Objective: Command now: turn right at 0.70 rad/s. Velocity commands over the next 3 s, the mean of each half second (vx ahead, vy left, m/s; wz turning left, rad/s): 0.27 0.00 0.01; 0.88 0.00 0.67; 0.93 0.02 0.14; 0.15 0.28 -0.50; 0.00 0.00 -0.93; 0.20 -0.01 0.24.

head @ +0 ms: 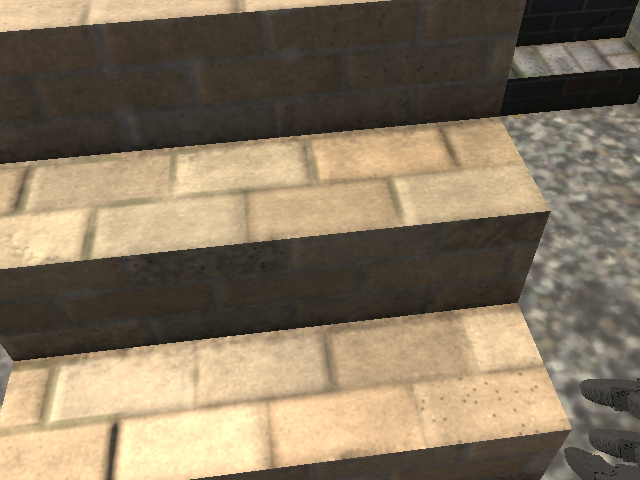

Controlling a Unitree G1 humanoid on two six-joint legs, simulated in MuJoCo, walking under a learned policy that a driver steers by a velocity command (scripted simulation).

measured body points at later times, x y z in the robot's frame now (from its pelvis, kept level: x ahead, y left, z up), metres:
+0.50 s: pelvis -0.01 +0.01 +0.00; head +0.01 +0.04 +0.45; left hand +0.21 +0.22 -0.09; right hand -0.03 -0.22 -0.13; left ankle -0.03 +0.12 -0.74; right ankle -0.03 -0.10 -0.58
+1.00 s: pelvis +0.14 -0.14 -0.02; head +0.18 -0.18 +0.42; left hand +0.17 +0.11 -0.13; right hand +0.41 -0.30 -0.12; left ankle +0.07 -0.02 -0.43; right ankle +0.04 -0.20 -0.74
